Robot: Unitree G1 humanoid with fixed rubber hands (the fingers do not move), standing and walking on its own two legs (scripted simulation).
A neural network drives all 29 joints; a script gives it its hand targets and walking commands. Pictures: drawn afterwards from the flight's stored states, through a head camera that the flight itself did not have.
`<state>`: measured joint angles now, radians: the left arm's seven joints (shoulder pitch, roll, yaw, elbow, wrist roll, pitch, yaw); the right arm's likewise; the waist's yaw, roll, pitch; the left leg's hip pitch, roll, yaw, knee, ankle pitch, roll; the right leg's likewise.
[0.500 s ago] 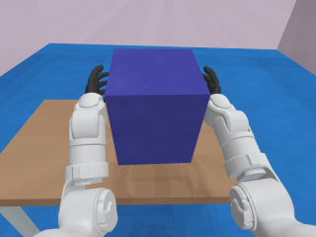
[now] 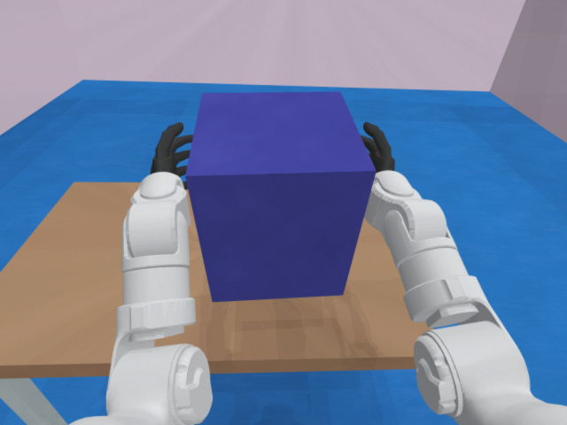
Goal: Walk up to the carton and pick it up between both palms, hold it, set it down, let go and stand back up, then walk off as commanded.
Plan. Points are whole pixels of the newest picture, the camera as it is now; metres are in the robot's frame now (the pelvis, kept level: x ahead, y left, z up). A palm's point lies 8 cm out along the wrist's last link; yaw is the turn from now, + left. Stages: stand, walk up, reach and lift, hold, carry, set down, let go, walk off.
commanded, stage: hold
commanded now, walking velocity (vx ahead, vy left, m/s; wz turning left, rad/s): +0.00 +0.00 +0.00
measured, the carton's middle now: (275, 198) +0.37 +0.01 +0.20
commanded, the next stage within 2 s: none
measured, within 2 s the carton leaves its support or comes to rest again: neither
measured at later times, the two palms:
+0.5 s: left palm (167, 180) +0.35 +0.15 +0.24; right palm (379, 176) +0.36 -0.13 +0.24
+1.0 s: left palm (166, 182) +0.35 +0.15 +0.23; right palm (379, 179) +0.36 -0.13 +0.23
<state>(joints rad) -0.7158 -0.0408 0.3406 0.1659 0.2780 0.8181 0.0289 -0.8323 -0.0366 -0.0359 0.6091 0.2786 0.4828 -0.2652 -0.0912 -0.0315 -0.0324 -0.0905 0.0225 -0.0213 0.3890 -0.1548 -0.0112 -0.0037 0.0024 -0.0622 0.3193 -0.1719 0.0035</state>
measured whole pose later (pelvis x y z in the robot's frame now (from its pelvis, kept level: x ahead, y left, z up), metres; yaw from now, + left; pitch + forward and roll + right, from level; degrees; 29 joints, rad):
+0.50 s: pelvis +0.00 -0.01 +0.00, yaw +0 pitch -9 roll -1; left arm -0.70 -0.04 0.35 0.11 0.28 0.84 0.00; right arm -0.81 -0.03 -0.02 0.54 0.28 0.52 -0.29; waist -0.09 -0.03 -0.03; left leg -0.07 0.03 -0.03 0.39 -0.16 -0.02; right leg 0.01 0.01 -0.07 0.33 -0.18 -0.01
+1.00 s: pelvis -0.01 -0.01 +0.00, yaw +0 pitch -8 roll -1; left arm -0.75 -0.03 0.37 0.22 0.29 0.79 0.00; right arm -0.86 0.00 -0.09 0.64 0.23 0.47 -0.26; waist -0.08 -0.04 -0.03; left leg -0.10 0.03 -0.03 0.38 -0.14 -0.02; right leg -0.03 0.01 -0.07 0.34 -0.17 -0.01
